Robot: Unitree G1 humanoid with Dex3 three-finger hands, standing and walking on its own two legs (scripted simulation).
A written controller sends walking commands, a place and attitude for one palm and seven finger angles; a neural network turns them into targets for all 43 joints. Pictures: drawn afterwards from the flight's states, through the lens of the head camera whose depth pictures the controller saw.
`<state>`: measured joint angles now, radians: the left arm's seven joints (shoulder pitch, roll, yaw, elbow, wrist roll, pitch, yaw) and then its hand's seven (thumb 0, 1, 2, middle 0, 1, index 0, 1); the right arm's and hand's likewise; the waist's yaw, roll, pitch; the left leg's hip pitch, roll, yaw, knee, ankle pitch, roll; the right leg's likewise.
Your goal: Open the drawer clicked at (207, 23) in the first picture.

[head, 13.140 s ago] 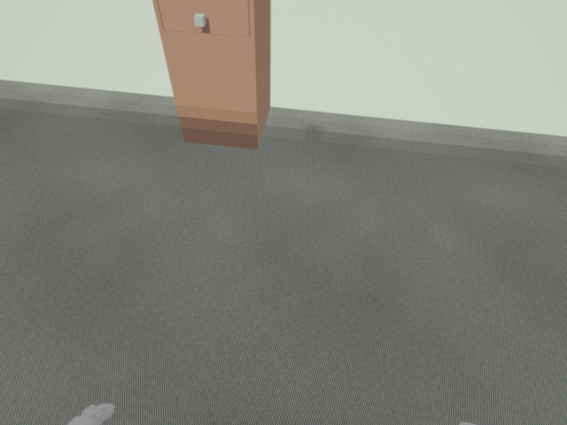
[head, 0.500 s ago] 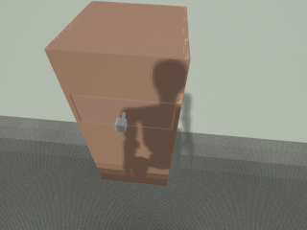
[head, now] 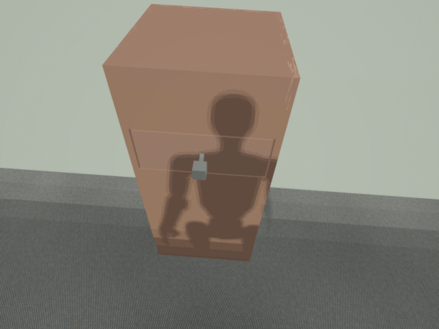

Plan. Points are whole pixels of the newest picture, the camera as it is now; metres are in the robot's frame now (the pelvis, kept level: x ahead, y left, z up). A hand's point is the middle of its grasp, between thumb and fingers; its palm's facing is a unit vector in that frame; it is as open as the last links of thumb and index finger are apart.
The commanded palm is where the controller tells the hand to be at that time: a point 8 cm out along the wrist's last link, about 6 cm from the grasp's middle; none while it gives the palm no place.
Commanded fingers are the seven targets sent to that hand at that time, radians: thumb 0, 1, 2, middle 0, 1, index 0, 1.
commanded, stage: come to a stop and stand still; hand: left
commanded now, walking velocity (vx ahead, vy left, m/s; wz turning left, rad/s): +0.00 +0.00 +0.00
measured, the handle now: (200, 165) +0.55 +0.09 -0.07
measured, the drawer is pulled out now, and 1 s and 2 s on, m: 0.00 0.00 0.00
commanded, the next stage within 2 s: look again from close up in 0.58 s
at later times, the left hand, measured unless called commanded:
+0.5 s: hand out of the picture -0.07 +0.18 -0.17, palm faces +0.02 -0.99 -0.17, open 7.4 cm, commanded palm none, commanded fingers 0.00 0.90 0.90 -0.20 -0.30 -0.20 -0.30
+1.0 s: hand out of the picture -0.04 +0.13 -0.17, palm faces +0.01 -0.99 -0.15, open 7.4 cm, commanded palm none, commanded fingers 0.00 0.90 0.90 -0.20 -0.30 -0.20 -0.30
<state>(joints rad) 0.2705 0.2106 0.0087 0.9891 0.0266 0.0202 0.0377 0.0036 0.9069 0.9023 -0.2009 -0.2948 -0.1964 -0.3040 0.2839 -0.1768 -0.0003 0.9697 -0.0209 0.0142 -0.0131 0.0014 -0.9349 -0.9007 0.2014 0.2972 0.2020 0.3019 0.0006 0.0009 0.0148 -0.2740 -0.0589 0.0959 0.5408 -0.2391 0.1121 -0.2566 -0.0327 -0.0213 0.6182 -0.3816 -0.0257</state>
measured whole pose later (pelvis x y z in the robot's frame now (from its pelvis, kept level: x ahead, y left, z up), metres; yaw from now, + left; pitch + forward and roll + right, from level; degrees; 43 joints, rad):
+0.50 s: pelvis -0.02 +0.02 +0.01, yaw +0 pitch +0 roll +0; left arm 0.37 0.13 -0.02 1.10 0.03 0.01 0.04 0.00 0.91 0.90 -0.20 -0.29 -0.20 -0.30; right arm 0.28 -0.17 0.00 1.08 -0.01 0.01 -0.02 0.00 -0.91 -0.90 0.20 0.30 0.20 0.30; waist 0.01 0.00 0.02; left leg -0.25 -0.12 0.11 0.33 -0.09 0.12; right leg -0.18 -0.02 -0.02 0.49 -0.32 -0.02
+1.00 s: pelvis +0.00 -0.02 +0.01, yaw +0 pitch +1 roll +1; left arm 0.35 0.11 -0.04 1.12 0.02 -0.03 0.04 0.00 0.91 0.90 -0.20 -0.29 -0.20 -0.30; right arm 0.29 -0.14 0.02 1.13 -0.01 -0.02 -0.02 0.00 -0.91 -0.90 0.20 0.30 0.20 0.30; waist -0.01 -0.01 0.01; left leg -0.26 -0.07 0.09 0.37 -0.13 0.08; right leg -0.14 0.03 -0.03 0.43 -0.31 -0.05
